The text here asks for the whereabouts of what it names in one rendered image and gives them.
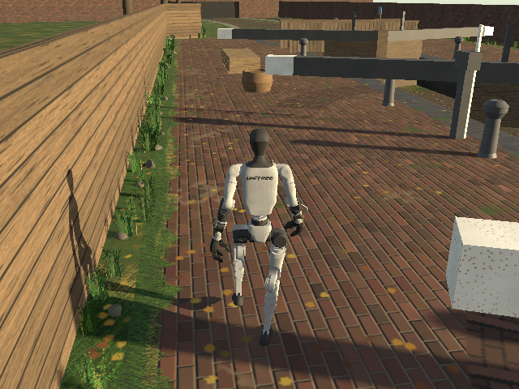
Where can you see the right robot hand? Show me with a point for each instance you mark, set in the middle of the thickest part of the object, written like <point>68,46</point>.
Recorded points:
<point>292,224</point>

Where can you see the left robot hand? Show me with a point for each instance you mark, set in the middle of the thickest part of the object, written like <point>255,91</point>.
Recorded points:
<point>215,251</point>

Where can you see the robot right upper arm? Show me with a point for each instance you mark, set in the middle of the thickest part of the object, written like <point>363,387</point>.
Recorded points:
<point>288,182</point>

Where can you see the robot left upper arm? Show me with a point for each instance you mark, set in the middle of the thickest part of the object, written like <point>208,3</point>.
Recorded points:
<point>233,172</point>

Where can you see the robot right shin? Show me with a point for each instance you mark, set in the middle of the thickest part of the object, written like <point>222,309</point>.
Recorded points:
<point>270,303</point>

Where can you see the robot left forearm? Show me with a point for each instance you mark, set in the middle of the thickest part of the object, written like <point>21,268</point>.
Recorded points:
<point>220,223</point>

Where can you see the right robot thigh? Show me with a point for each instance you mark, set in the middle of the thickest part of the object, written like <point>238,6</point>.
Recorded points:
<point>279,240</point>

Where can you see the robot right forearm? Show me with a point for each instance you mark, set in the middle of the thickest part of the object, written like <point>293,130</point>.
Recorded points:
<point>297,213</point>

